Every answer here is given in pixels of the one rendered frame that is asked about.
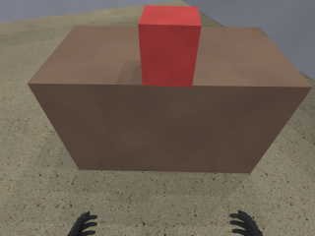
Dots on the carton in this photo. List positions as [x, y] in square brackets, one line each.
[169, 39]

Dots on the pedestal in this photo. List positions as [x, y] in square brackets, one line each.
[243, 93]

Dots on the robot right hand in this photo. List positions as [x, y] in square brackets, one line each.
[251, 229]

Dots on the robot left hand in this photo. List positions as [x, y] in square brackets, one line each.
[80, 225]

